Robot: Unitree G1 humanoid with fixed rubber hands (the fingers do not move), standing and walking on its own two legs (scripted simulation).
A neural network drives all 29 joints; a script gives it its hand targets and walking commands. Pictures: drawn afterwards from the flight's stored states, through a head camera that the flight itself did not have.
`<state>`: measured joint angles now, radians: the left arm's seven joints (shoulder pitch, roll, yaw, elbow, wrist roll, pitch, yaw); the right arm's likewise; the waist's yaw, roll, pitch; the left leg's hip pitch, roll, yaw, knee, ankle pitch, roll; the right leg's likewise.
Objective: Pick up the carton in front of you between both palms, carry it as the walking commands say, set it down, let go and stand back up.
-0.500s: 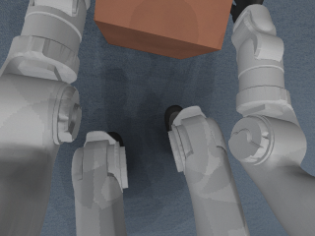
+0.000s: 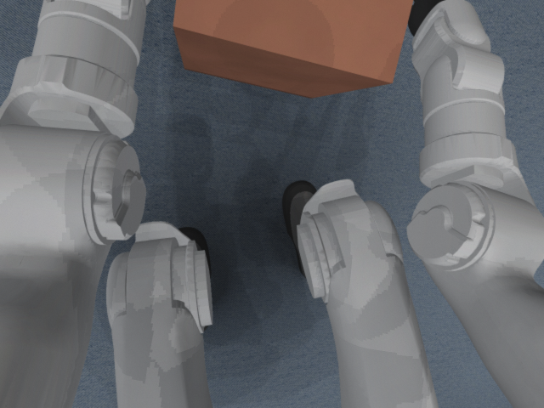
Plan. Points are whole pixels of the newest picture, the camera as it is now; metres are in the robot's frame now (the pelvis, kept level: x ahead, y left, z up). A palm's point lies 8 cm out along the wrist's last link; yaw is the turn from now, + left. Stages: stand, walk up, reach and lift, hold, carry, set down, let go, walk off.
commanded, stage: set down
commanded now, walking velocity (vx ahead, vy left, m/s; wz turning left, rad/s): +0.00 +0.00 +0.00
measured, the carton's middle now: out of the picture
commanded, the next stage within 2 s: let go in 1.52 s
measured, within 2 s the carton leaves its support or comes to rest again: neither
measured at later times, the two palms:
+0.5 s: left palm out of the picture +0.62 +0.09 -0.19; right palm (451, 5) +0.50 -0.28 -0.19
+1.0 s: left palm out of the picture +0.63 +0.09 -0.02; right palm out of the picture +0.51 -0.28 -0.02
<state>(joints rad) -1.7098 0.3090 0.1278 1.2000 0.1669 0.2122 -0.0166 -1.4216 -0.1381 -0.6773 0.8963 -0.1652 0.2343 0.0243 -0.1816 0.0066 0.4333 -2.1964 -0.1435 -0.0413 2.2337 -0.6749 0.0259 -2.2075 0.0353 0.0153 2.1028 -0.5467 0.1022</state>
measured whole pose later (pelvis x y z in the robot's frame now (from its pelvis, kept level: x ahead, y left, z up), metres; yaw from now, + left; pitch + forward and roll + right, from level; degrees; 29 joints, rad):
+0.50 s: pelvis +0.00 -0.01 -0.01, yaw +0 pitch +36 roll -5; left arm -1.78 0.55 -0.25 1.20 -0.20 0.16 0.01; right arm -1.49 -0.28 -0.43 1.07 0.16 0.07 -0.11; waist -0.19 -0.02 0.51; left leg -2.21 -0.08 -0.04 2.26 -0.67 0.02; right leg -2.24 -0.03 -0.05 2.13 -0.52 0.02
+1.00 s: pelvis +0.00 -0.01 +0.09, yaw -1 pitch +45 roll -3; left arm -1.70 0.54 -0.05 1.17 -0.05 0.28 -0.05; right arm -1.35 -0.17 -0.43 0.79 0.10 0.25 -0.17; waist -0.22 0.03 0.18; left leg -2.08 -0.05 -0.02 1.89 -0.59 0.02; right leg -2.12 0.02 -0.01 1.78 -0.44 0.03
